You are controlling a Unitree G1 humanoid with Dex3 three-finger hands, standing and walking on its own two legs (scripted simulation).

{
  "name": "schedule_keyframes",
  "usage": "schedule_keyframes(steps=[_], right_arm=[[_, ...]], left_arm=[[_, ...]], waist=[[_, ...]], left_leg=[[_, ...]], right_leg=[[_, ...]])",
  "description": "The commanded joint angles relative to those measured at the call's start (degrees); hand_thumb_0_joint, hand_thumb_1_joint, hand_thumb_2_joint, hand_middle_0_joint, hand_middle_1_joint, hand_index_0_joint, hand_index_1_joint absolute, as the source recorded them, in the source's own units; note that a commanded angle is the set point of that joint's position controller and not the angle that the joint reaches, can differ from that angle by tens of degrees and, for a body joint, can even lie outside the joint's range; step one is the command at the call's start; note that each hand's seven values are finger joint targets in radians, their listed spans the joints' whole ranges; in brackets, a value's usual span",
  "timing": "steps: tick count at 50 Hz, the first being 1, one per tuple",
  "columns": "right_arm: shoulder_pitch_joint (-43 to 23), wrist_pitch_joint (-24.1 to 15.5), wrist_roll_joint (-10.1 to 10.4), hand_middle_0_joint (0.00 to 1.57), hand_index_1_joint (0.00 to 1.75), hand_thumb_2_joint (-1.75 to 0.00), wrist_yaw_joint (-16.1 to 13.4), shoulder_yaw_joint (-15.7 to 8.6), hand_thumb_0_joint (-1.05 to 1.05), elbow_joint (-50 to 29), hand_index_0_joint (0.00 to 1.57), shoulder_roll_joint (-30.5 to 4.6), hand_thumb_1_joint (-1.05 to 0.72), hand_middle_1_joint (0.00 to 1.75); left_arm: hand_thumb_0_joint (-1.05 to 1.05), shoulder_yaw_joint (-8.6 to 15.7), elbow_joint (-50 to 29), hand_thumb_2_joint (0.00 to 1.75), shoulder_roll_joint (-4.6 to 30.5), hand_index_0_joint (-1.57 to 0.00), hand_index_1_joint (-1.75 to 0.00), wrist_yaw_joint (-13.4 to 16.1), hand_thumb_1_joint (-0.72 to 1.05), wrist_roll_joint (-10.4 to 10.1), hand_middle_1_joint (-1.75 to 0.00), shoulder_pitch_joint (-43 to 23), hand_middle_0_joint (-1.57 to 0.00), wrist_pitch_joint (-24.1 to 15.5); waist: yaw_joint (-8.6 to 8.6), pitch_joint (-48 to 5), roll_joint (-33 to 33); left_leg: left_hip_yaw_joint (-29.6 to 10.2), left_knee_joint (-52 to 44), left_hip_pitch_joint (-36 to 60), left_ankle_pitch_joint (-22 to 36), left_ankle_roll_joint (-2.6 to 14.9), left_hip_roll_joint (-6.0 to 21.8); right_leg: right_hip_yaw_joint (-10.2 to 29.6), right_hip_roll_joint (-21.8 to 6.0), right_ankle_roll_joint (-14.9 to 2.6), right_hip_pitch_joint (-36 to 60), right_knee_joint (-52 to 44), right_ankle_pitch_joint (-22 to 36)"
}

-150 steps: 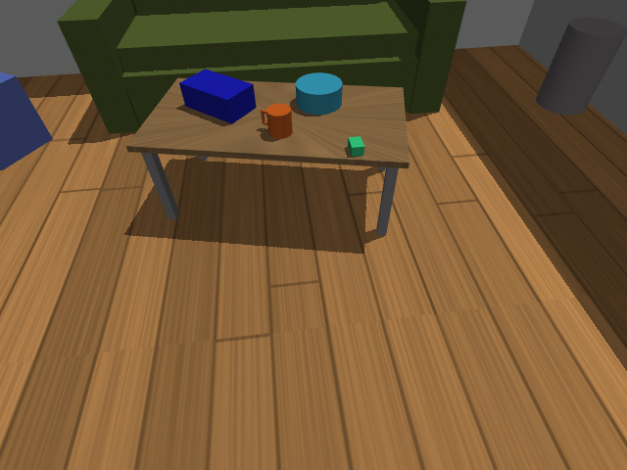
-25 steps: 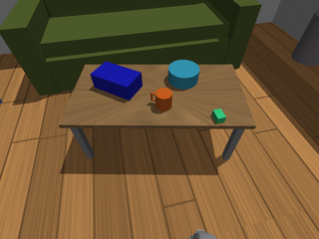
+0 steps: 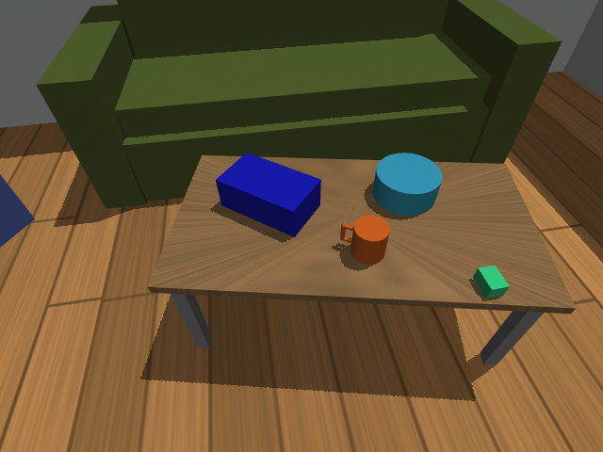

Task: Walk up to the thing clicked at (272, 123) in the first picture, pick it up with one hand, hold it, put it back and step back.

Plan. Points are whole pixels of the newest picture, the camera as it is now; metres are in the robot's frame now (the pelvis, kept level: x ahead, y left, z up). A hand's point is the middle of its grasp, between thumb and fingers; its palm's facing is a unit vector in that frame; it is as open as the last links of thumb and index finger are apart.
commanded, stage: walk up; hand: right
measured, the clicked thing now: (363, 238) +0.71 -0.14 -0.28
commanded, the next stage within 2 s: stand in 1.88 s
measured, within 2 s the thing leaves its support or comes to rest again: neither
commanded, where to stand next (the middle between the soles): +0.25 +0.06 m, yaw -4 degrees
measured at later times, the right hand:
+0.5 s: hand (458, 435) +0.21 -0.20 -0.14, palm faces -0.03 +0.95 -0.31, open 7.4 cm
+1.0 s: hand (427, 377) +0.29 -0.18 -0.13, palm faces +0.04 +0.91 -0.42, open 7.4 cm
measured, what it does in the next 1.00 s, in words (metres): walks ahead: right foot, then left foot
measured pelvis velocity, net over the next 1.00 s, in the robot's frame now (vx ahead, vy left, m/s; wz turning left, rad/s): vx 0.20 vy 0.11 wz -0.07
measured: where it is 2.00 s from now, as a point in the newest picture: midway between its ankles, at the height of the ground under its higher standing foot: outside the picture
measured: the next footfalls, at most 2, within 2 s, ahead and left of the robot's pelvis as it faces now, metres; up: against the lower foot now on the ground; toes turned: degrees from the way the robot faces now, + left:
right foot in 0.32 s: +0.24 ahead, -0.03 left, +0.00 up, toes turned -6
left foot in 0.62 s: +0.30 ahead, +0.24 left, +0.00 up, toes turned +0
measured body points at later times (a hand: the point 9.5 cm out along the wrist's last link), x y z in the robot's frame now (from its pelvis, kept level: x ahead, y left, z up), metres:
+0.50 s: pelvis +0.15 +0.06 +0.01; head +0.17 +0.03 +0.46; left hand +0.23 +0.39 -0.07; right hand +0.21 -0.25 -0.12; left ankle +0.18 +0.20 -0.66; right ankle +0.20 -0.06 -0.71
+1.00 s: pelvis +0.20 +0.11 +0.01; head +0.24 +0.11 +0.46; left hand +0.30 +0.42 -0.12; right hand +0.28 -0.22 -0.10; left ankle +0.26 +0.24 -0.71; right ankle +0.20 -0.02 -0.71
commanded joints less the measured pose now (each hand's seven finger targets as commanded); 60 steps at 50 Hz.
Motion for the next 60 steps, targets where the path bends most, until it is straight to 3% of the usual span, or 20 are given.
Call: schedule_keyframes(steps=[1,5,10,14,15,16,17,18,19,23,28,30,31,32,33,35,41,44,49,60], right_arm=[[6.80,-1.48,1.37,0.20,0.30,-0.90,-2.41,-4.81,0.00,-3.01,0.20,-19.17,-0.90,0.30],[1.98,-2.53,1.62,0.20,0.30,-0.90,-3.26,-1.88,0.00,-3.66,0.20,-13.37,-0.90,0.30],[4.29,-2.50,0.94,0.20,0.30,-0.90,-2.98,-1.43,0.00,-4.96,0.20,-12.81,-0.90,0.30],[0.12,-1.44,1.59,0.20,0.30,-0.90,-2.95,-0.52,0.00,-7.48,0.20,-10.54,-0.90,0.30],[1.29,-1.57,2.14,0.20,0.30,-0.90,-2.96,0.39,0.00,-7.99,0.20,-7.99,-0.90,0.30],[3.45,-1.86,2.51,0.20,0.30,-0.90,-2.89,1.53,0.00,-9.27,0.20,-4.41,-0.90,0.30],[4.56,-0.81,2.01,0.20,0.30,-0.90,-3.40,0.84,0.00,-8.71,0.20,-7.75,-0.90,0.30],[3.04,0.19,1.44,0.20,0.30,-0.90,-3.99,-0.59,0.00,-7.48,0.20,-11.66,-0.90,0.30],[1.91,0.36,1.53,0.20,0.30,-0.90,-4.09,-0.67,0.00,-7.31,0.20,-11.55,-0.90,0.30],[6.73,0.20,1.60,0.20,0.30,-0.90,-3.69,-0.42,0.00,-2.63,0.20,-8.88,-0.90,0.30],[3.78,-0.77,2.56,0.20,0.30,-0.90,-4.79,0.39,0.00,0.72,0.20,-5.88,-0.90,0.30],[5.15,-1.73,2.26,0.20,0.30,-0.90,-5.92,0.19,0.00,2.45,0.20,-7.10,-0.90,0.30],[4.50,-2.09,1.45,0.20,0.30,-0.90,-6.36,-0.24,0.00,2.43,0.20,-9.89,-0.90,0.30],[1.13,-2.63,1.37,0.20,0.30,-0.90,-6.60,-0.48,0.00,0.39,0.20,-14.36,-0.90,0.30],[-3.00,-2.30,2.16,0.20,0.30,-0.90,-6.53,-0.92,0.00,0.29,0.20,-16.78,-0.90,0.30],[-6.89,-2.43,1.53,0.20,0.30,-0.90,-7.00,0.17,0.00,0.51,0.20,-13.64,-0.90,0.30],[-8.24,-2.18,2.04,0.20,0.30,-0.90,-7.60,0.96,0.00,2.22,0.20,-12.80,-0.90,0.30],[-8.39,-1.98,3.29,0.20,0.30,-0.90,-7.93,2.18,0.00,2.74,0.20,-8.37,-0.90,0.30],[-9.79,-2.42,2.53,0.20,0.30,-0.90,-7.86,2.12,0.00,5.82,0.20,-10.34,-0.90,0.30],[-12.43,-2.12,2.35,0.20,0.30,-0.90,-7.57,3.00,0.00,10.02,0.20,-10.07,-0.90,0.30]], left_arm=[[0.00,1.48,-5.20,0.90,12.23,-0.20,-0.30,1.92,0.90,-1.06,-0.30,-6.30,-0.20,-1.45],[0.00,1.88,-0.07,0.90,10.23,-0.20,-0.30,0.38,0.90,-1.67,-0.30,1.23,-0.20,-2.02],[0.00,2.04,-2.68,0.90,8.24,-0.20,-0.30,-0.27,0.90,-1.10,-0.30,-2.21,-0.20,-1.99],[0.00,2.64,-1.38,0.90,7.50,-0.20,-0.30,0.46,0.90,-1.08,-0.30,4.23,-0.20,-2.61],[0.00,3.88,-0.59,0.90,10.25,-0.20,-0.30,1.09,0.90,-0.71,-0.30,9.08,-0.20,-2.83],[0.00,5.59,-0.93,0.90,15.64,-0.20,-0.30,1.81,0.90,-0.05,-0.30,13.18,-0.20,-3.26],[0.00,5.35,-3.50,0.90,18.09,-0.20,-0.30,2.07,0.90,-0.51,-0.30,9.47,-0.20,-3.01],[0.00,4.97,-4.05,0.90,17.15,-0.20,-0.30,2.10,0.90,-1.46,-0.30,6.27,-0.20,-2.55],[0.00,4.83,-5.00,0.90,16.13,-0.20,-0.30,2.14,0.90,-1.37,-0.30,3.72,-0.20,-2.48],[0.00,3.24,-6.25,0.90,12.00,-0.20,-0.30,1.47,0.90,-0.43,-0.30,-2.01,-0.20,-2.25],[0.00,1.85,-5.67,0.90,10.12,-0.20,-0.30,0.62,0.90,-0.37,-0.30,-6.56,-0.20,-0.17],[0.00,0.61,-5.55,0.90,7.47,-0.20,-0.30,0.48,0.90,-0.97,-0.30,-8.51,-0.20,1.24],[0.00,-0.43,-5.34,0.90,4.64,-0.20,-0.30,0.42,0.90,-1.21,-0.30,-7.06,-0.20,2.07],[0.00,-0.81,-4.76,0.90,3.56,-0.20,-0.30,0.58,0.90,-1.80,-0.30,-4.49,-0.20,3.00],[0.00,0.58,-1.83,0.90,8.29,-0.20,-0.30,1.09,0.90,-1.60,-0.30,-4.60,-0.20,3.74],[0.00,0.87,-0.13,0.90,8.07,-0.20,-0.30,0.82,0.90,-1.38,-0.30,-5.08,-0.20,4.03],[0.00,1.51,3.33,0.90,6.58,-0.20,-0.30,0.10,0.90,-0.29,-0.30,-3.90,-0.20,3.72],[0.00,2.38,1.48,0.90,11.81,-0.20,-0.30,-0.14,0.90,0.15,-0.30,-9.85,-0.20,3.40],[0.00,0.83,2.46,0.90,8.47,-0.20,-0.30,-0.44,0.90,-0.29,-0.30,-10.62,-0.20,3.93],[0.00,0.54,3.70,0.90,7.72,-0.20,-0.30,-0.84,0.90,-0.30,-0.30,-14.42,-0.20,4.60]], waist=[[-5.84,2.72,9.69],[-1.11,2.17,10.27],[-2.60,0.29,10.14],[2.37,-3.29,4.31],[5.23,-6.31,-2.06],[6.51,-9.04,-14.89],[4.43,-8.50,-9.90],[3.29,-5.09,-3.16],[3.04,-1.52,-2.67],[-0.71,1.13,-8.55],[-0.97,-3.05,-10.65],[-2.65,-3.97,-6.91],[-2.46,-3.86,0.40],[-0.85,-4.06,8.45],[-1.10,-2.42,8.50],[0.33,-0.88,6.73],[1.39,-4.96,10.71],[-0.74,-5.57,-3.03],[-0.21,-7.88,-0.50],[-0.18,-5.36,-0.74]], left_leg=[[-38.09,-30.02,14.82,-27.07,16.65,18.45],[-16.35,-22.45,11.16,-0.96,13.75,10.68],[-12.06,-21.41,13.42,11.23,15.58,11.10],[-3.95,-8.81,6.40,15.80,10.89,6.24],[-1.86,1.73,2.06,14.72,7.96,3.23],[0.85,16.48,-9.42,-1.96,4.26,-3.36],[-3.77,22.15,-15.40,-15.25,3.07,-5.44],[-7.48,27.01,-15.45,-16.99,2.84,-1.73],[-8.64,27.00,-17.00,-15.34,2.52,-0.01],[-5.23,15.87,-6.63,-6.94,1.26,0.96],[1.55,-2.82,9.61,3.98,0.51,-2.77],[1.64,-8.33,15.38,8.52,0.97,-4.11],[-8.06,-13.61,16.01,4.19,2.74,1.80],[-27.75,-22.86,9.30,-6.25,8.59,14.72],[-31.75,-24.97,2.05,-13.08,13.95,17.86],[-23.82,-22.34,3.20,-12.54,11.67,12.99],[-14.37,-12.09,4.89,13.22,9.59,10.98],[-4.18,-5.14,4.10,3.72,2.77,0.86],[-8.44,-9.55,8.53,8.04,6.00,5.49],[-6.65,-13.43,8.33,3.80,4.76,4.41]], right_leg=[[3.95,5.56,-1.53,-29.62,24.24,-3.25],[0.99,2.61,-0.31,-18.64,11.46,3.37],[-3.17,4.65,0.29,-12.09,-1.05,5.91],[-6.73,9.60,-0.79,7.47,-15.65,16.90],[-1.11,7.48,-1.87,16.56,-19.86,15.81],[22.43,-7.37,-5.55,25.00,-25.23,10.63],[39.65,-16.95,-12.50,23.99,-31.06,1.09],[38.29,-18.28,-16.41,17.80,-30.21,-2.20],[32.48,-16.30,-16.64,14.05,-30.43,-1.88],[11.60,-6.47,-11.07,0.24,-26.62,11.65],[2.76,-2.01,-8.26,-7.89,-16.08,19.77],[1.57,0.46,-5.27,-11.83,-8.34,14.37],[0.55,3.41,-2.93,-15.71,-3.00,7.92],[-0.21,8.50,0.05,-13.54,3.68,0.36],[2.69,6.46,0.06,-8.48,8.13,-6.52],[4.31,5.43,-0.17,-10.48,7.17,-4.49],[-0.76,7.11,-0.33,0.18,-8.63,4.31],[11.48,-0.34,-5.07,-0.75,-15.68,17.90],[4.99,3.35,-2.00,0.70,-11.97,19.38],[6.25,2.89,-2.52,1.32,-17.29,13.76]])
